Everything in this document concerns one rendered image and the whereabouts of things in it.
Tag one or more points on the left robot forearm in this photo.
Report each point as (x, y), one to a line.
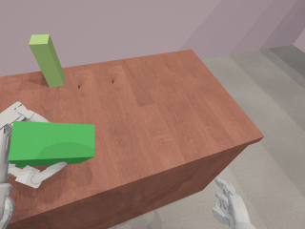
(7, 206)

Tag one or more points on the sponge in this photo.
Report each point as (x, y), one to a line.
(47, 143)

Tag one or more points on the robot left hand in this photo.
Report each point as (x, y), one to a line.
(28, 175)

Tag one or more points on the robot right hand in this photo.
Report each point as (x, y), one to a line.
(234, 209)

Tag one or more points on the table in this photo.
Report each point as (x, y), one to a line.
(164, 129)

